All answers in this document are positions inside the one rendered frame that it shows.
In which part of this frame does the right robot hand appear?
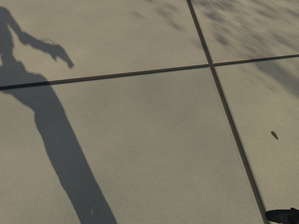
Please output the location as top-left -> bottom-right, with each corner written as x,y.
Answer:
265,207 -> 299,224

